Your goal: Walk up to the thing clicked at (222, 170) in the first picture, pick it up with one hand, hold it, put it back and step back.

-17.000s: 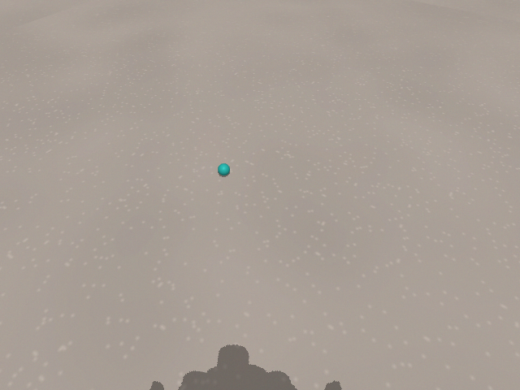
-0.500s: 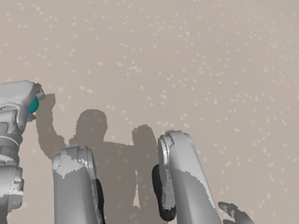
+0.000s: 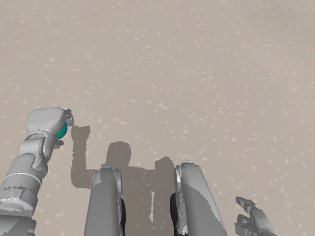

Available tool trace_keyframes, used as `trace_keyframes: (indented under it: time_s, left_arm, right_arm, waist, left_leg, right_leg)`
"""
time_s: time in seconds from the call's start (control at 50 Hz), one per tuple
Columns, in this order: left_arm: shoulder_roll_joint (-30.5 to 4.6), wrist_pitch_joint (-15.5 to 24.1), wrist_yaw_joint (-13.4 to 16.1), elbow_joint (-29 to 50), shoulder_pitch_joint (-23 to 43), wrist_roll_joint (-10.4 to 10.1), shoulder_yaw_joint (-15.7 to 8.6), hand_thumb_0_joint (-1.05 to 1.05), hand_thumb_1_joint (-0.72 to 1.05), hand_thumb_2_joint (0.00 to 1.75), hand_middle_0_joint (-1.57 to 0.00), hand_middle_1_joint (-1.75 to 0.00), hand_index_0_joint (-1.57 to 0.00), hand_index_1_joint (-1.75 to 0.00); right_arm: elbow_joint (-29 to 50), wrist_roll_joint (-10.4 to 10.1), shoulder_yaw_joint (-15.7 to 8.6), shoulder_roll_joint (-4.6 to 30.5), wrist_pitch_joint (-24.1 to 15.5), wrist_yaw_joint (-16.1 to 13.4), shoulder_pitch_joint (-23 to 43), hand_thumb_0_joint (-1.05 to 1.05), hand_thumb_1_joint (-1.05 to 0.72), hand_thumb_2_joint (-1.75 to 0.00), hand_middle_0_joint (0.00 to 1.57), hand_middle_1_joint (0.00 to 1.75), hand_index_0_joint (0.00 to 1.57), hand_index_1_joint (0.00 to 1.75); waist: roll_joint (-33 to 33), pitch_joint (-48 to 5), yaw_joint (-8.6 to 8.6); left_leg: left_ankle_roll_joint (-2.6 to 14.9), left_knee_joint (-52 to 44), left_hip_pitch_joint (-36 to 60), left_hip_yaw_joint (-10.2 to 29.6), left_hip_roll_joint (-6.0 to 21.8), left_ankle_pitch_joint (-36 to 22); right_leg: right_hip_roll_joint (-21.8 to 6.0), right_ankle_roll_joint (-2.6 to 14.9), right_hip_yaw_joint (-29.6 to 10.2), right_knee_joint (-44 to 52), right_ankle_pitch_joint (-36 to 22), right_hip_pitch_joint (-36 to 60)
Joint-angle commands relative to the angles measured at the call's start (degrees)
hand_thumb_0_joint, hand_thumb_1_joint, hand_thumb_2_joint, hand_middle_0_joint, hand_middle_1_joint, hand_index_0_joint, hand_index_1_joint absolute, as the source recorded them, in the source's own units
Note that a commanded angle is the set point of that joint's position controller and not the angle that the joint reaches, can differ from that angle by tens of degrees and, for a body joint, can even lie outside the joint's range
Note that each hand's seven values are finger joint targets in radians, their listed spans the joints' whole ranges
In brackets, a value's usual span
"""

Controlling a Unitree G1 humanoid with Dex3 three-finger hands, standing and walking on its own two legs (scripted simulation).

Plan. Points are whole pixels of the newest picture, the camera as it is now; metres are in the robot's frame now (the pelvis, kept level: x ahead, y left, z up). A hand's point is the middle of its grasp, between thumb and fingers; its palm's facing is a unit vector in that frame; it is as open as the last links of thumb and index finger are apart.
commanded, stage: lift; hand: left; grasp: from above
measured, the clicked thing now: (54, 128) +0.41 +0.27 -0.11
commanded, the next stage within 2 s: hold in 0.88 s
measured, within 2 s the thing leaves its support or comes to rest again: neither
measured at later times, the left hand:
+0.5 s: hand (25, 119) +0.36 +0.24 +0.08, palm faces -0.47 -0.09 -0.88, open 7.7 cm
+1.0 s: hand (10, 84) +0.38 +0.23 +0.16, palm faces -0.45 -0.09 -0.89, open 7.7 cm
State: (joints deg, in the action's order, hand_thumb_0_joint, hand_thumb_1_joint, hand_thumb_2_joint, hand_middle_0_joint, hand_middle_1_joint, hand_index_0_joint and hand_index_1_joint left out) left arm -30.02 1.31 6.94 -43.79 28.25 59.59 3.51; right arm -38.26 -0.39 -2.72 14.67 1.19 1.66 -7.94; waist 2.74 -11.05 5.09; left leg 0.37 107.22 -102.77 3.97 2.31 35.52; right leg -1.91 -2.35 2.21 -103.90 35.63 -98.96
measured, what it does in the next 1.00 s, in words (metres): rises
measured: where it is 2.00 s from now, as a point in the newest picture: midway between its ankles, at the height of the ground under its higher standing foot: (149, 231)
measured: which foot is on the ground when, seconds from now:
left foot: down 0.00-1.00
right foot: down 0.00-1.00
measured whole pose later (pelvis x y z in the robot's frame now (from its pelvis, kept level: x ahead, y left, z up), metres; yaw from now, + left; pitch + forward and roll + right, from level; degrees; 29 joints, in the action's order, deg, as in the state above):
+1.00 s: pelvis +0.08 +0.00 +0.24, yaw +1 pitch +10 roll -1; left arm -20.7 -2.4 8.7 -49.3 18.9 57.6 11.3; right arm -42.1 -2.0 -3.2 14.0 1.8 -2.4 -14.7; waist 1.5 -4.9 2.8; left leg -0.1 45.3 -33.9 -2.0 2.6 21.2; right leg -1.6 -2.0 -0.1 -43.4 20.4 -32.9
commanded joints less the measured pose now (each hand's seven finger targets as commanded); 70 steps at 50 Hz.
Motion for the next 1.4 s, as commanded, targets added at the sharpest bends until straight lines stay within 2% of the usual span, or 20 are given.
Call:
trace_keyframes:
  time_s: [0.0,0.06,0.08,0.12,0.16,0.22,0.28,0.32,0.4,0.44,0.48,0.5,0.64,0.68,0.94,0.98,1.04,1.26,1.28,1.38]
  left_arm:
    - [-12.90,-1.46,2.32,14.87,14.06,-1.93,-4.08,0.00,0.51,0.71,-0.86,-0.79,-0.90,-0.75]
    - [-11.51,-2.42,1.96,15.97,11.00,-2.40,-3.36,0.00,0.52,0.71,-0.87,-0.78,-0.90,-0.75]
    - [-10.04,-2.51,1.80,16.82,11.01,-2.40,-1.88,0.00,0.51,0.69,-0.87,-0.77,-0.90,-0.74]
    - [-11.98,-2.97,2.13,16.41,10.25,-1.96,-3.38,0.00,0.50,0.70,-0.86,-0.77,-0.89,-0.74]
    - [-8.44,-3.01,2.19,16.25,12.17,-2.51,-0.63,0.00,0.50,0.72,-0.87,-0.76,-0.89,-0.74]
    - [-8.87,-3.44,2.48,11.90,8.70,-2.04,-1.47,0.00,0.48,0.70,-0.84,-0.76,-0.87,-0.73]
    - [-6.03,-3.39,2.09,9.94,9.34,-2.14,1.35,0.00,0.50,0.71,-0.87,-0.76,-0.90,-0.73]
    - [-6.24,-3.20,2.23,8.80,8.49,-2.54,0.91,0.00,0.45,0.70,-0.84,-0.74,-0.86,-0.72]
    - [-4.15,-2.92,2.99,7.11,7.13,-2.40,2.45,0.00,0.49,0.70,-0.87,-0.74,-0.89,-0.72]
    - [-4.04,-2.86,3.61,6.87,8.39,-2.06,2.47,0.00,0.48,0.70,-0.86,-0.75,-0.88,-0.72]
    - [-6.02,-2.68,4.55,6.43,9.62,-1.77,0.86,0.00,0.48,0.73,-0.87,-0.74,-0.89,-0.73]
    - [-4.15,-2.58,4.76,6.44,10.15,-1.70,2.55,0.00,0.48,0.72,-0.87,-0.74,-0.89,-0.72]
    - [-4.67,-3.31,6.28,4.66,8.28,-1.22,1.32,0.00,0.45,0.72,-0.84,-0.73,-0.86,-0.71]
    - [-3.71,-3.37,6.28,5.39,9.16,-1.47,2.02,0.00,0.42,0.73,-0.83,-0.71,-0.84,-0.70]
    - [-2.08,-3.28,4.49,5.59,8.84,-1.92,3.53,0.00,0.45,0.74,-0.83,-0.76,-0.85,-0.74]
    - [-2.78,-3.06,4.24,5.29,8.12,-2.03,3.02,0.00,0.46,0.71,-0.83,-0.74,-0.86,-0.71]
    - [-2.68,-2.85,3.56,5.92,9.38,-1.17,3.45,0.00,0.46,0.72,-0.83,-0.73,-0.86,-0.71]
    - [-2.82,-2.30,0.93,8.53,7.54,-1.56,3.58,0.00,0.49,0.75,-0.85,-0.74,-0.88,-0.72]
    - [-3.19,-2.31,0.70,8.68,7.52,-1.74,3.12,0.00,0.48,0.75,-0.84,-0.75,-0.87,-0.72]
    - [-3.40,-2.38,-0.23,9.73,7.07,-1.74,3.28,0.00,0.49,0.75,-0.85,-0.74,-0.88,-0.71]
  right_arm:
    - [3.98,-0.72,-3.37,10.38,-1.18,-1.94,-5.75,0.00,-0.91,-0.90,0.20,0.30,0.20,0.30]
    - [3.74,-1.09,-3.01,9.82,-1.05,-2.88,-5.13,0.00,-0.91,-0.90,0.20,0.30,0.20,0.30]
    - [3.53,-1.19,-2.79,9.42,-1.10,-3.25,-4.96,0.00,-0.91,-0.90,0.20,0.30,0.20,0.30]
    - [3.35,-1.43,-2.61,9.35,-1.01,-3.90,-4.92,0.00,-0.91,-0.90,0.20,0.30,0.20,0.30]
    - [2.96,-1.46,-2.15,8.64,-1.21,-4.39,-4.50,0.00,-0.91,-0.90,0.20,0.30,0.20,0.30]
    - [2.18,-1.64,-2.15,8.87,-1.62,-4.98,-4.71,0.00,-0.91,-0.90,0.20,0.30,0.20,0.30]
    - [2.06,-1.55,-2.06,8.60,-2.12,-5.24,-4.90,0.00,-0.91,-0.90,0.20,0.30,0.20,0.30]
    - [1.96,-1.63,-1.96,8.48,-2.45,-5.35,-5.15,0.00,-0.91,-0.91,0.20,0.30,0.20,0.30]
    - [2.04,-1.53,-1.68,7.76,-3.06,-5.44,-5.87,0.00,-0.91,-0.90,0.20,0.30,0.20,0.30]
    - [1.29,-1.40,-1.72,7.71,-3.16,-5.47,-6.80,0.00,-0.91,-0.91,0.20,0.30,0.20,0.30]
    - [1.33,-1.28,-2.04,8.05,-3.30,-5.49,-7.13,0.00,-0.91,-0.90,0.20,0.30,0.20,0.30]
    - [1.33,-1.28,-1.71,7.71,-3.28,-5.36,-7.06,0.00,-0.91,-0.91,0.20,0.30,0.20,0.30]
    - [1.31,-1.18,-2.21,7.90,-2.66,-4.87,-7.40,0.00,-0.91,-0.90,0.20,0.30,0.20,0.30]
    - [1.28,-1.15,-2.33,7.80,-2.43,-4.74,-7.57,0.00,-0.91,-0.90,0.20,0.30,0.20,0.30]
    - [1.50,-1.49,-3.13,8.02,-1.33,-4.40,-7.79,0.00,-0.90,-0.90,0.20,0.30,0.20,0.30]
    - [1.95,-1.53,-3.21,8.25,-1.20,-4.35,-7.22,0.00,-0.90,-0.90,0.20,0.30,0.20,0.30]
    - [1.94,-1.61,-3.40,8.38,-0.97,-4.29,-7.30,0.00,-0.90,-0.90,0.20,0.30,0.20,0.30]
    - [3.53,-1.91,-3.73,8.48,-0.42,-3.91,-6.31,0.00,-0.90,-0.90,0.20,0.30,0.20,0.30]
    - [3.57,-1.87,-3.79,8.60,-0.27,-3.92,-6.56,0.00,-0.90,-0.90,0.20,0.30,0.20,0.30]
    - [4.58,-2.05,-3.54,8.67,0.28,-3.93,-5.49,0.00,-0.90,-0.90,0.20,0.30,0.20,0.30]
  waist:
    - [6.87,-31.81,0.56]
    - [5.81,-30.19,0.17]
    - [6.55,-29.06,0.43]
    - [5.75,-26.39,-0.09]
    - [5.87,-22.97,0.86]
    - [4.75,-20.07,-0.39]
    - [3.95,-18.20,-0.24]
    - [3.57,-16.97,-0.63]
    - [1.06,-15.06,-0.74]
    - [1.22,-15.40,-0.68]
    - [1.29,-15.07,-1.18]
    - [1.53,-13.74,-0.58]
    - [0.25,-12.77,-1.93]
    - [1.04,-13.22,-1.79]
    - [-0.96,-11.41,-1.96]
    - [-0.75,-9.42,-2.20]
    - [-0.61,-9.95,-2.05]
    - [-0.14,-8.93,-3.46]
    - [-0.74,-9.14,-2.97]
    - [-1.58,-7.07,-3.22]
  left_leg:
    - [0.63,-23.10,34.75,-0.43,-1.73,-3.93]
    - [0.50,-27.06,39.26,-0.69,-1.50,-5.90]
    - [0.32,-28.51,41.04,-0.63,-1.38,-6.86]
    - [0.27,-31.82,43.39,-0.52,-1.15,-6.33]
    - [0.08,-35.73,45.63,0.46,-0.91,-4.11]
    - [-0.21,-40.22,49.66,0.87,-0.73,-4.43]
    - [-0.38,-44.10,54.03,0.76,-0.44,-6.83]
    - [-0.32,-46.37,55.92,-0.02,-0.71,-7.39]
    - [0.01,-49.74,58.85,-1.91,-1.50,-11.47]
    - [-0.04,-51.00,61.46,-2.40,-1.63,-15.31]
    - [-0.06,-52.93,64.11,-3.02,-1.77,-16.10]
    - [-0.05,-54.00,64.73,-3.12,-1.89,-16.25]
    - [-0.17,-59.46,71.11,-3.67,-2.43,-20.89]
    - [-0.33,-60.74,73.47,-3.83,-2.39,-23.02]
    - [-0.41,-67.73,82.41,-4.99,-2.62,-31.87]
    - [-0.54,-69.06,82.52,-4.97,-2.58,-30.66]
    - [-0.66,-70.13,84.63,-5.00,-2.45,-32.67]
    - [-0.80,-73.08,88.31,-5.68,-2.39,-37.70]
    - [-0.64,-73.06,88.63,-5.71,-2.36,-38.08]
    - [-0.37,-75.00,89.47,-6.00,-2.60,-36.49]
  right_leg:
    - [2.70,3.29,1.52,19.70,-7.20,22.60]
    - [2.78,3.29,1.08,23.61,-8.70,26.88]
    - [2.83,3.32,1.06,24.48,-9.41,27.66]
    - [2.98,3.32,0.79,27.50,-8.90,30.48]
    - [3.17,3.17,0.69,30.24,-7.61,31.88]
    - [3.27,3.20,0.37,34.20,-7.46,35.60]
    - [3.39,3.24,0.27,38.25,-9.25,39.51]
    - [3.43,3.21,-0.14,41.32,-9.63,43.01]
    - [3.49,3.16,-0.85,47.38,-12.75,50.23]
    - [3.54,3.15,-0.92,49.03,-15.90,52.58]
    - [3.40,3.06,-0.99,51.37,-16.53,54.92]
    - [3.34,3.06,-1.02,52.41,-16.80,55.36]
    - [2.92,2.57,-1.89,58.86,-21.20,63.42]
    - [2.89,2.55,-1.95,60.07,-23.13,64.95]
    - [3.02,2.41,-1.89,66.64,-31.44,73.46]
    - [3.17,2.55,-1.53,67.46,-29.74,73.33]
    - [3.43,2.64,-1.56,68.22,-31.23,74.18]
    - [3.65,2.79,-1.35,70.48,-35.23,79.14]
    - [3.67,2.69,-1.48,70.72,-35.79,79.24]
    - [3.38,2.53,-1.57,72.70,-34.96,80.48]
